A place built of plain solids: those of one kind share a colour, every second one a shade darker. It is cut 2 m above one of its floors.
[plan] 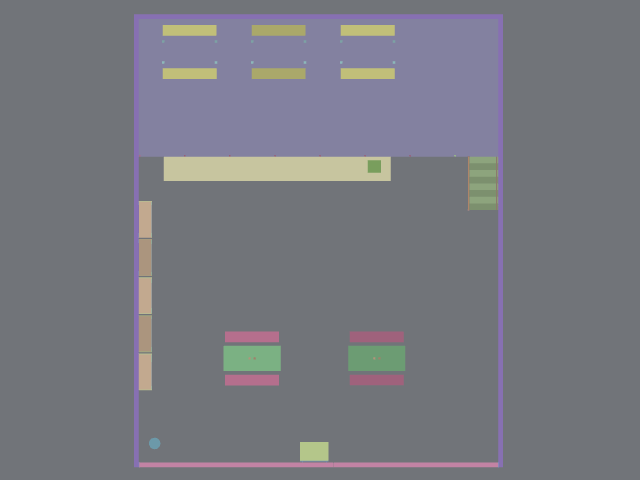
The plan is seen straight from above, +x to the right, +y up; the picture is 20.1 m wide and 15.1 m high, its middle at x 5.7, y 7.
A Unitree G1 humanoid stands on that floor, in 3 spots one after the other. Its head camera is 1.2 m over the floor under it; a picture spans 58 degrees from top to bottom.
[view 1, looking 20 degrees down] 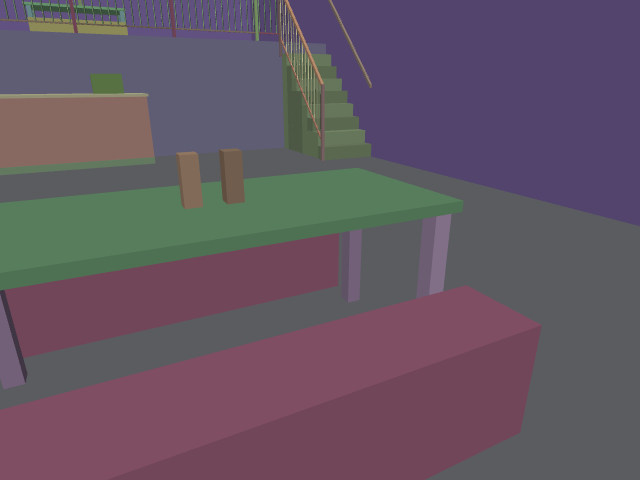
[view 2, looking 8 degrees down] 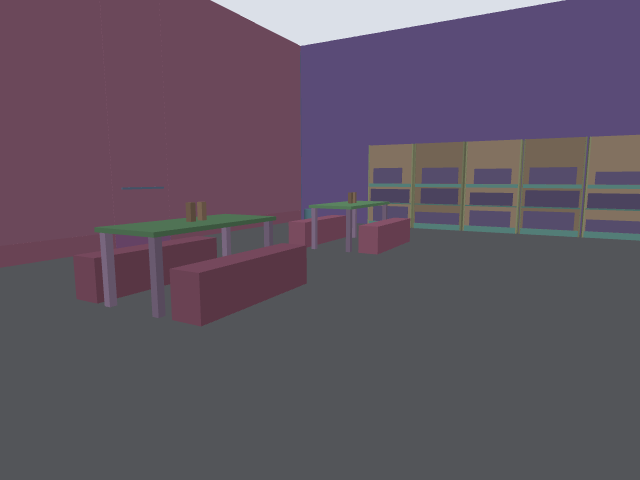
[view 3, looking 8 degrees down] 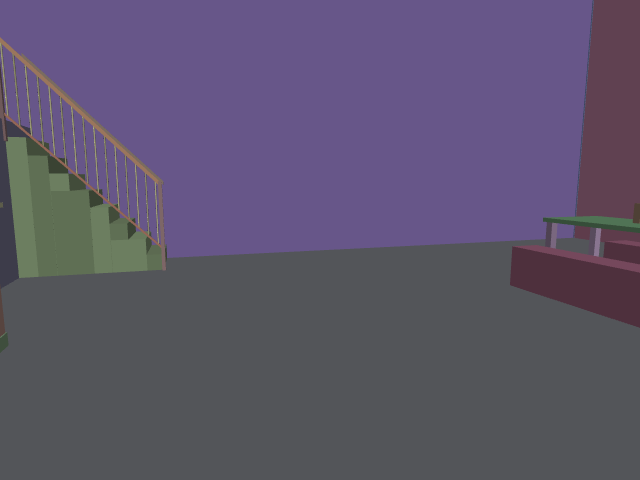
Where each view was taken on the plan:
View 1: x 7.12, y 1.65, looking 63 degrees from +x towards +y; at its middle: bench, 2.55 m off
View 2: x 10.86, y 6.64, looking -151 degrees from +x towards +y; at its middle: bench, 8.07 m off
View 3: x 4.36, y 7.61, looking -17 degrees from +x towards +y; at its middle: wall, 7.35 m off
